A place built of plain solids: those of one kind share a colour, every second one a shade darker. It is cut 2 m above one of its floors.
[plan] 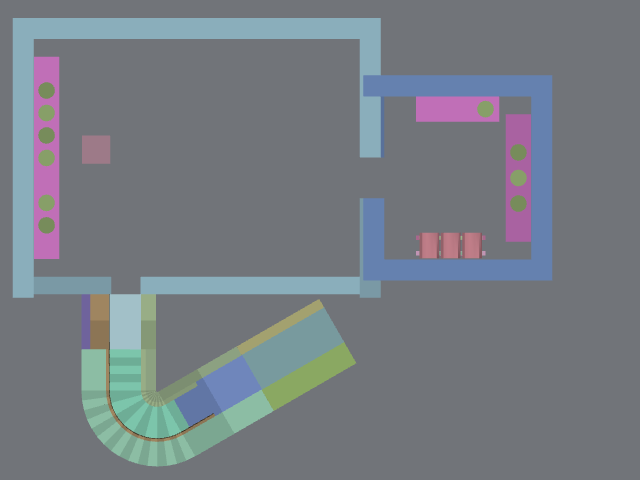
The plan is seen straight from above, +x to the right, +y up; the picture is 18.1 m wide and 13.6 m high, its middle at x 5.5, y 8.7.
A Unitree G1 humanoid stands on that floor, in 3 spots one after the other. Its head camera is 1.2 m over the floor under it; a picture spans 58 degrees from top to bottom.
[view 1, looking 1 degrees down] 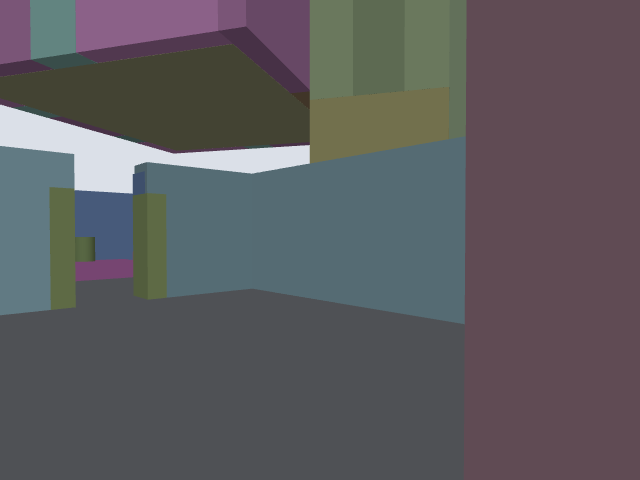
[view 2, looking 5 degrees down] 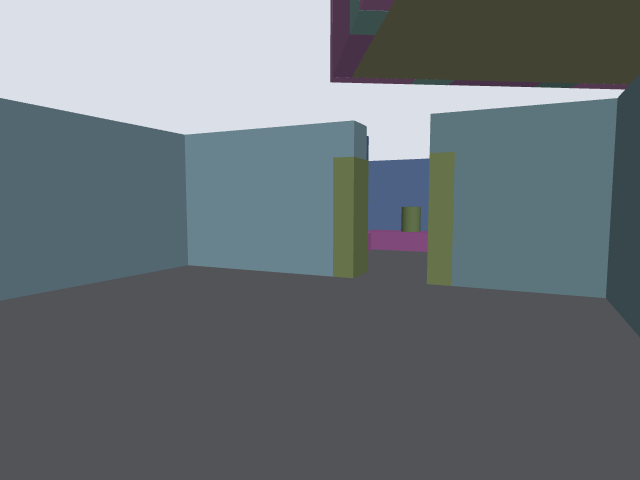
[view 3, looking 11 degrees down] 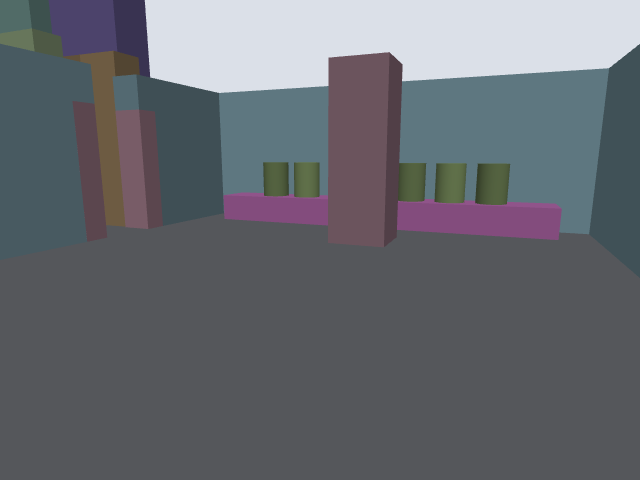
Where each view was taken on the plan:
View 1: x -1.11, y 12.89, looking -43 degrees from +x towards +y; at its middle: wall_chamber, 7.67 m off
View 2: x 0.27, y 8.65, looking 25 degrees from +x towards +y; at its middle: wall_chamber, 7.04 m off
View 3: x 5.12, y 12.99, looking -158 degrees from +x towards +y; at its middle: ground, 6.29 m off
